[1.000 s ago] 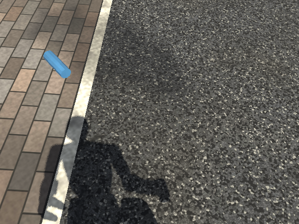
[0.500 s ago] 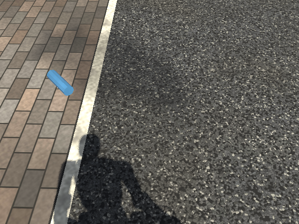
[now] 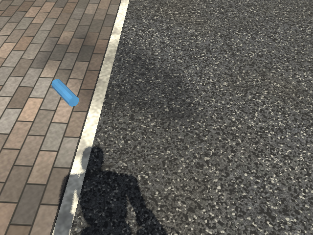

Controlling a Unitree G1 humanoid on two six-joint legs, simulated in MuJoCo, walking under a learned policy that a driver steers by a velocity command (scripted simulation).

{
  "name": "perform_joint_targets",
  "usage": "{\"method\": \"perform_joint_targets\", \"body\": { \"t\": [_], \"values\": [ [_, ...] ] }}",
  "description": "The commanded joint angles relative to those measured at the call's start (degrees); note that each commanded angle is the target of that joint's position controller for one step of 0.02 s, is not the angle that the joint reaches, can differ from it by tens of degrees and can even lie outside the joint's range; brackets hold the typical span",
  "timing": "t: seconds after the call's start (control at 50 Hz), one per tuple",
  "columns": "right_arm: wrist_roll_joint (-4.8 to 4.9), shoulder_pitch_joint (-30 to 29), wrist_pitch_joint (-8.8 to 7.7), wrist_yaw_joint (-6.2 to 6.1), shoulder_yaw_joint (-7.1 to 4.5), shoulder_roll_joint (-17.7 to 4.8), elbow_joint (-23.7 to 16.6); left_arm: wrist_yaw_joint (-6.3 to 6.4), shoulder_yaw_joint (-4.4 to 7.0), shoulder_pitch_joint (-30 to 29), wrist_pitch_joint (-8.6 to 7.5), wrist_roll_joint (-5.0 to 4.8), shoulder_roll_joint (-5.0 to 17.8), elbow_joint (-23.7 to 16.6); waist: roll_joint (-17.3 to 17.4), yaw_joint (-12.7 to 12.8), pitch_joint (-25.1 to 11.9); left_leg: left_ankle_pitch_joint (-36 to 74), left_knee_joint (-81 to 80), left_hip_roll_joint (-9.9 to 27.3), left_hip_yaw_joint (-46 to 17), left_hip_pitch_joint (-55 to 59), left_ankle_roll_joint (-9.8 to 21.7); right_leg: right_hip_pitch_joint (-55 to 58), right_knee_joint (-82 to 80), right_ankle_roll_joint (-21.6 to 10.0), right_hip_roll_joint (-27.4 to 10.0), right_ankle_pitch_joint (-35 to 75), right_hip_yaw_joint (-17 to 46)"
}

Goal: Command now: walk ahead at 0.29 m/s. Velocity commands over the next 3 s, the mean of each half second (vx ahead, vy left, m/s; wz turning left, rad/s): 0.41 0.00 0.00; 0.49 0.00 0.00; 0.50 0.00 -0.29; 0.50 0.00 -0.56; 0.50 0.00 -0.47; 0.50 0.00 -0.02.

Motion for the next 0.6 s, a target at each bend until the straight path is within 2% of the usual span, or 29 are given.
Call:
{"method": "perform_joint_targets", "body": {
  "t": [0.02,0.06,0.08,0.1,0.12,0.14,0.16,0.18,0.2,0.24,0.3,0.4,0.44,0.48,0.5,0.52,0.54,0.56,0.58,0.6],
  "values": [
    [0.3,-4.11,-2.41,1.01,-0.92,-3.79,-5.23,-0.17,2.18,1.88,-1.25,0.09,8.91,-1.31,-5.21,-0.21,9.38,-1.79,2.29,2.82,0.06,-10.82,0.47,-3.33,-17.0,-9.56,-18.06,-21.8,21.66],
    [0.89,0.0,-3.08,1.07,-1.06,-2.53,-4.33,-0.41,2.37,-1.47,-1.63,-0.59,8.43,-2.25,-5.22,-3.15,9.05,4.09,-7.44,0.9,3.05,1.12,0.8,-10.29,-13.62,-7.16,-13.74,-17.94,14.65],
    [1.1,4.87,-3.21,0.87,-1.26,-1.97,-2.42,-0.5,2.45,-2.71,-1.66,-0.74,8.09,-2.78,-4.05,-5.02,8.54,7.35,-12.29,-1.19,4.65,9.9,0.72,-15.4,-9.84,-6.25,-11.27,-17.78,11.59],
    [0.93,9.78,-3.39,0.49,-1.82,-3.1,-0.82,-0.57,2.2,-3.44,-1.99,-0.45,6.89,-3.5,-0.99,-6.59,7.71,6.19,-15.3,-0.62,2.12,18.19,0.84,-21.22,-3.59,-5.1,-8.73,-16.92,8.67],
    [0.11,16.39,-3.91,-0.12,-2.81,-6.98,0.12,-0.97,1.19,-4.95,-2.59,-0.22,3.38,-4.98,9.92,-9.06,5.51,-5.78,-24.83,11.25,-15.14,24.39,2.42,-27.42,13.24,-2.81,-3.19,-13.53,1.38],
    [0.64,22.54,-3.6,-0.09,-4.19,-12.55,1.51,-1.42,0.83,-5.67,-3.03,-0.01,1.89,-7.38,18.88,-9.5,4.87,-20.3,-33.23,22.68,-37.14,25.78,8.0,-36.81,27.9,-1.87,1.79,-16.56,-3.95],
    [0.55,18.12,-3.22,-0.24,-3.73,-9.98,0.78,-1.88,1.72,-7.45,-3.1,1.49,6.05,-7.72,9.34,-6.47,9.47,-21.28,-32.64,23.4,-37.02,20.01,9.48,-38.36,36.48,-2.54,-2.5,-13.2,0.13],
    [0.61,12.73,-3.65,0.1,-3.24,-8.19,-1.48,-2.57,1.6,-7.99,-3.45,1.21,4.97,-7.56,4.74,-4.02,11.23,-16.11,-32.32,21.01,-31.84,16.26,8.68,-38.28,38.44,-2.68,-4.55,-7.21,1.52],
    [0.73,9.73,-4.25,0.25,-2.98,-7.21,-2.68,-3.05,1.31,-6.97,-3.88,0.67,3.7,-6.87,3.4,-2.35,10.8,-7.65,-32.89,18.27,-26.17,14.95,7.53,-36.34,38.12,-1.98,-5.89,-2.49,1.7],
    [1.02,8.94,-5.29,-0.01,-2.23,-5.16,-3.03,-3.64,1.63,-6.84,-3.74,1.01,4.15,-6.43,3.06,-1.05,8.64,7.36,-33.03,14.69,-17.71,15.5,6.05,-33.78,36.54,-0.29,-6.76,2.6,0.15],
    [1.22,13.98,-5.88,-0.24,-1.65,-4.2,-1.11,-3.65,1.64,-10.03,-2.75,0.83,3.46,-7.85,4.38,-1.27,7.04,28.71,-30.43,12.61,-10.44,18.26,5.82,-35.26,35.65,1.29,-5.86,5.12,-2.83],
    [1.02,15.63,-5.79,-0.56,-1.04,-4.14,-0.85,-3.54,0.33,-23.23,-2.34,0.09,1.49,-13.52,5.7,-3.25,9.42,40.39,-30.59,10.48,-5.09,14.73,5.77,-31.36,19.82,1.89,-3.58,10.27,-7.04],
    [0.94,16.13,-5.85,-0.75,-1.15,-5.01,-0.55,-3.35,0.08,-25.32,-2.35,-0.27,1.7,-14.77,6.62,-3.4,9.58,44.78,-30.4,11.2,-4.32,15.13,5.73,-27.03,13.77,0.62,-2.41,11.47,-8.16],
    [0.95,14.93,-6.03,-0.84,-1.37,-6.01,-0.56,-2.79,0.51,-23.3,-2.53,-0.32,3.14,-14.98,6.77,-1.56,8.08,56.34,-26.94,12.4,-3.28,17.21,5.2,-21.42,10.64,-1.72,-0.87,10.99,-8.53],
    [0.98,14.04,-6.11,-0.94,-1.58,-6.72,-0.7,-2.38,1.0,-19.9,-2.78,-0.3,4.2,-14.2,6.86,0.2,5.95,64.36,-22.55,12.72,-2.61,18.59,4.66,-17.16,10.06,-2.92,0.47,9.78,-8.61],
    [0.87,13.25,-5.99,-1.03,-1.87,-7.46,-0.82,-1.97,1.74,-13.58,-3.18,-0.38,5.55,-12.33,6.77,2.94,2.51,69.74,-15.11,12.69,-2.05,19.89,4.07,-11.3,9.14,-4.05,1.76,8.55,-8.14],
    [1.07,12.0,-5.68,-0.99,-2.12,-8.09,-1.14,-1.52,2.55,-4.5,-3.67,-0.35,6.59,-9.3,5.98,6.76,-2.0,68.15,-4.62,11.73,-1.09,18.3,3.35,-1.55,5.16,-5.18,2.29,10.51,-7.89],
    [1.29,11.74,-5.61,-0.69,-1.98,-7.47,-1.88,-0.91,3.66,3.97,-4.03,0.65,9.26,-6.94,4.07,9.76,-6.61,53.84,8.84,9.7,-0.31,9.25,2.89,11.36,3.9,-6.94,-3.73,6.51,-1.64],
    [2.36,15.88,-5.42,-0.01,-0.99,-1.5,-3.53,-0.76,5.01,9.11,-4.06,2.03,14.83,-6.63,-6.96,7.44,-13.36,15.98,31.08,1.56,2.67,-7.33,1.14,24.5,1.17,-12.55,-20.86,-2.31,23.43],
    [2.12,17.28,-5.19,0.37,-2.11,-3.75,-3.15,-1.65,5.08,5.72,-3.41,0.42,14.33,-6.56,-8.02,5.33,-14.86,-3.62,42.27,-3.33,-3.88,-17.25,1.54,24.54,-8.76,-17.19,-25.19,-6.49,42.69]
  ]
}}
